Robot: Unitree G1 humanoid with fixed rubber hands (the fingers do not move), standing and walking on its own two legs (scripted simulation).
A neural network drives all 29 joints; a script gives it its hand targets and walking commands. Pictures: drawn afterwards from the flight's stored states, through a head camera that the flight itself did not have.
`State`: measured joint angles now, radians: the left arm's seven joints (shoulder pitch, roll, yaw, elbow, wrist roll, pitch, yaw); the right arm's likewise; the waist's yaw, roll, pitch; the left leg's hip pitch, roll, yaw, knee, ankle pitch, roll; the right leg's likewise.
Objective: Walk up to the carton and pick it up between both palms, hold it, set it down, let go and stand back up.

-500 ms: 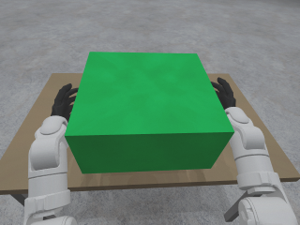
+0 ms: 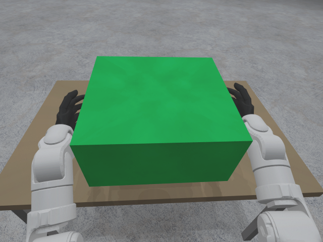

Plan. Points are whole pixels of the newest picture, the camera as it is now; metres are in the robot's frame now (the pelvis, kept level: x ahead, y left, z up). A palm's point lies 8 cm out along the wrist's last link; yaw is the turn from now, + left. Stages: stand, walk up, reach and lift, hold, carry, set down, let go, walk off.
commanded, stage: hold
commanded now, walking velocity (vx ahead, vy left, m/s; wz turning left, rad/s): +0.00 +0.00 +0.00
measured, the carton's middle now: (157, 114) +0.38 +0.01 +0.16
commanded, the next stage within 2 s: set down in 1.60 s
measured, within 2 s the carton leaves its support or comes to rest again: neither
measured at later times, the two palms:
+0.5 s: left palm (67, 126) +0.33 +0.21 +0.17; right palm (242, 117) +0.35 -0.20 +0.17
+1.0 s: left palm (67, 125) +0.33 +0.21 +0.17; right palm (243, 116) +0.35 -0.20 +0.17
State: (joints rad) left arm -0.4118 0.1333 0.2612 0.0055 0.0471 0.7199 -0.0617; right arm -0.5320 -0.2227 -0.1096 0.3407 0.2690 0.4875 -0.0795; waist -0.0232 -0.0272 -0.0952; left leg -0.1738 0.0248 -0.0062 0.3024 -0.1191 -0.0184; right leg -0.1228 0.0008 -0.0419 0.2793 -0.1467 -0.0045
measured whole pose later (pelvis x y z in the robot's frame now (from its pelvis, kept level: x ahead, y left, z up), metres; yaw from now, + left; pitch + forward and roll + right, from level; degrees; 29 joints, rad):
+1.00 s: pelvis +0.00 +0.00 +0.00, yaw +0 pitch -1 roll +0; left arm -0.39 0.12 0.26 -0.02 0.05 0.72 -0.06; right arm -0.52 -0.22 -0.11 0.32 0.28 0.49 -0.08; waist -0.02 -0.03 -0.09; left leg -0.17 0.02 -0.01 0.30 -0.12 -0.02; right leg -0.12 0.00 -0.04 0.28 -0.15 0.00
